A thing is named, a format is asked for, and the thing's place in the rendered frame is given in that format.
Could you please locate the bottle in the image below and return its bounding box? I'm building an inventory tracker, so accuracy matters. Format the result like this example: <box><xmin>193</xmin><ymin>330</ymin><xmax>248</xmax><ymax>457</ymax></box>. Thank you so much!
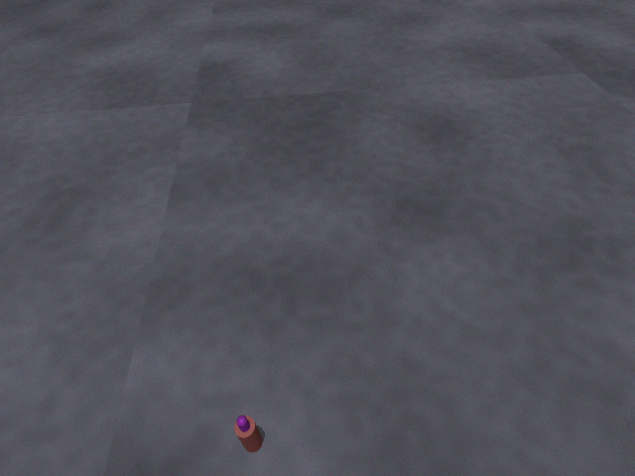
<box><xmin>234</xmin><ymin>416</ymin><xmax>263</xmax><ymax>452</ymax></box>

